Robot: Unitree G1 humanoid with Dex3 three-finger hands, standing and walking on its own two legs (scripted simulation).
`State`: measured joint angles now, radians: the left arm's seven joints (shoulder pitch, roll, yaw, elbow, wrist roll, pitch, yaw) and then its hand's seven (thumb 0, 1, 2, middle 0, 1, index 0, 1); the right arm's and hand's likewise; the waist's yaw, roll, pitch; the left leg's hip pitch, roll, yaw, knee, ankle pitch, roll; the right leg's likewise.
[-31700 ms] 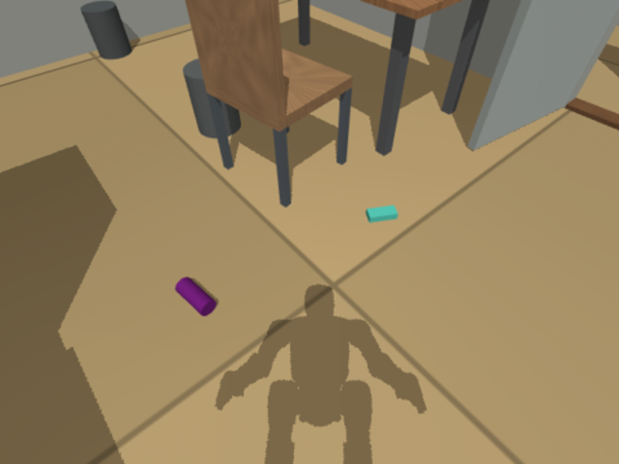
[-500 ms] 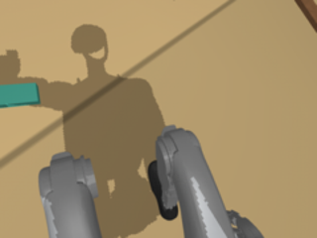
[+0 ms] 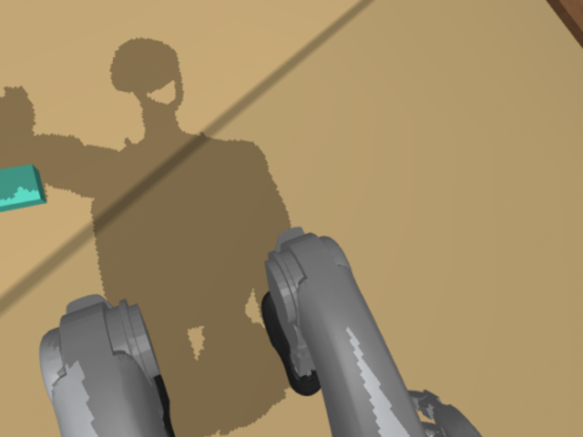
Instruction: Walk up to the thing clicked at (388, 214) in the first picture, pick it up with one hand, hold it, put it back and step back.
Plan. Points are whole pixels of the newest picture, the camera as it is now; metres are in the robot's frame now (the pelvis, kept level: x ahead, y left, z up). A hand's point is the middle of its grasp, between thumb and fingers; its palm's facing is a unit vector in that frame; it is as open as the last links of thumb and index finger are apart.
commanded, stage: approach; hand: left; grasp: from above
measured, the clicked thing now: out of the picture +0.50 +0.30 -0.31
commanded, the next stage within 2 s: close in in 0.14 s
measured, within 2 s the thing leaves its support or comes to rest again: neither
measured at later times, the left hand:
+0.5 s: hand out of the picture +0.49 +0.30 -0.20, palm faces -0.47 -0.04 -0.88, open 13.2 cm
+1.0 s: hand out of the picture +0.49 +0.30 -0.25, palm faces -0.46 -0.06 -0.88, open 13.9 cm
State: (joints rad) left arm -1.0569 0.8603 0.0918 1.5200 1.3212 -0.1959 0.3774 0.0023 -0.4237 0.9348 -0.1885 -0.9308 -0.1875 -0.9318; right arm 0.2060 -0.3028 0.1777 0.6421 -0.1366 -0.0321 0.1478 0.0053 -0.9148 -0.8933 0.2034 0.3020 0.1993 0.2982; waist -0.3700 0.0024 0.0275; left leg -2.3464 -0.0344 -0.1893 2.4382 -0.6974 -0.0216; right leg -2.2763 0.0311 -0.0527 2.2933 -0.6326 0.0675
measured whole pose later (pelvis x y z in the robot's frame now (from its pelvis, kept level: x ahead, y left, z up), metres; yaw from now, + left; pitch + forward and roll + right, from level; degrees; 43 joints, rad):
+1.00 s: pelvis +0.00 +0.01 -0.02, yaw -4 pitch +30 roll -15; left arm -1.12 1.06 0.11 1.68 1.41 -0.28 0.51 0.00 -0.48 0.98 -0.14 -0.92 -0.13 -0.94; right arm 0.18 -0.34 0.28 0.60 -0.23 -0.12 0.17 0.00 -0.91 -0.90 0.20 0.30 0.20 0.30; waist -0.42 -0.10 0.14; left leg -2.36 -0.03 -0.25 2.54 -0.72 0.00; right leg -2.26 0.05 -0.10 2.33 -0.63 0.06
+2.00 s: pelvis +0.00 +0.01 -0.02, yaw -5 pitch +28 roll -16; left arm -1.10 1.08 0.09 1.71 1.36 -0.26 0.58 0.00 -0.28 0.83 -0.24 -0.88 -0.25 -0.87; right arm 0.14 -0.37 0.33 0.60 -0.25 -0.19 0.22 0.00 -0.91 -0.90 0.20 0.30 0.20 0.30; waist -0.43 -0.14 0.20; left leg -2.34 -0.02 -0.28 2.55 -0.73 -0.02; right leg -2.24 0.05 -0.13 2.32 -0.61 0.08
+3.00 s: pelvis +0.00 +0.01 -0.02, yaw -6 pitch +28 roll -17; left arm -1.10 1.11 0.08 1.69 1.36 -0.29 0.55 -0.01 0.30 0.28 -0.73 -0.44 -0.75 -0.39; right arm 0.13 -0.37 0.35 0.58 -0.25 -0.17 0.20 0.00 -0.91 -0.90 0.20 0.30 0.20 0.30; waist -0.42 -0.15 0.21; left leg -2.34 -0.02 -0.28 2.54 -0.73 0.00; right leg -2.23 0.05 -0.14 2.30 -0.61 0.07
